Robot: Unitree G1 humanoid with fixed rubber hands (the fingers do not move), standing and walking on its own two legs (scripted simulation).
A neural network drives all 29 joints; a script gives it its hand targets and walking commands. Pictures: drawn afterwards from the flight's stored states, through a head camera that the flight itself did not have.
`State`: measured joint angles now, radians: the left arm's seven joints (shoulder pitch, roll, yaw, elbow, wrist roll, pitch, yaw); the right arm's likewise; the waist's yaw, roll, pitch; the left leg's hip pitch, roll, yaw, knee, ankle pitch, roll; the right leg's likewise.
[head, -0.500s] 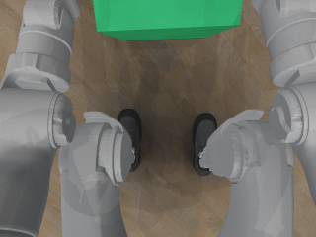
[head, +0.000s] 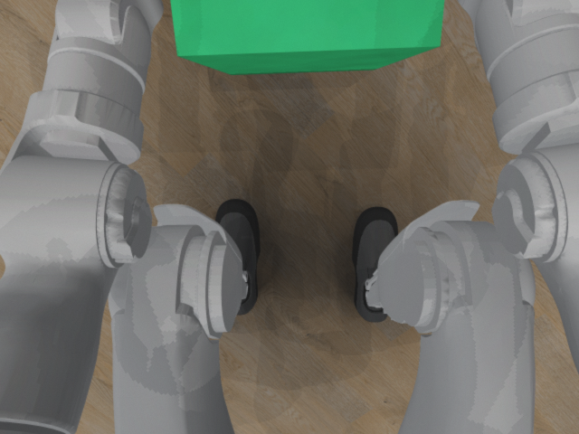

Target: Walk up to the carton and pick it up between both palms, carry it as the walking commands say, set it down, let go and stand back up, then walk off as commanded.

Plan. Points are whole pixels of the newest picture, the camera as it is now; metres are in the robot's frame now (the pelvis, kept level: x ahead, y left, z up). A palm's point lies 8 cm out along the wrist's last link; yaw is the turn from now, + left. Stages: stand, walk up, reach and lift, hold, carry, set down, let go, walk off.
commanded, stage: reach and lift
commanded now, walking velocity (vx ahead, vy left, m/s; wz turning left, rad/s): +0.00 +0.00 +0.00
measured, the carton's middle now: out of the picture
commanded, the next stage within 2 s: none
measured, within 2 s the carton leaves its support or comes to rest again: leaves its support in 0.46 s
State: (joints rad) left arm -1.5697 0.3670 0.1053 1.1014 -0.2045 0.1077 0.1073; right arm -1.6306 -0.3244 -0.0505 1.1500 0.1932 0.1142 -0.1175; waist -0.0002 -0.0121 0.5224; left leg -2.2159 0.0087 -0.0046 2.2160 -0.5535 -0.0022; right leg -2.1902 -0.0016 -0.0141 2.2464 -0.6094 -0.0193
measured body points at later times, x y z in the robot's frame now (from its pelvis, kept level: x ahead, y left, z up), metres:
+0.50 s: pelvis +0.00 +0.00 +0.00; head +0.37 +0.00 +0.23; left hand +0.58 +0.16 -0.16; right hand +0.58 -0.14 -0.16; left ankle +0.12 +0.12 -0.33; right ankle +0.11 -0.12 -0.33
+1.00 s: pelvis -0.01 +0.00 +0.03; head +0.36 +0.01 +0.28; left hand +0.59 +0.15 -0.10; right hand +0.59 -0.15 -0.09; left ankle +0.12 +0.12 -0.33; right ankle +0.11 -0.12 -0.33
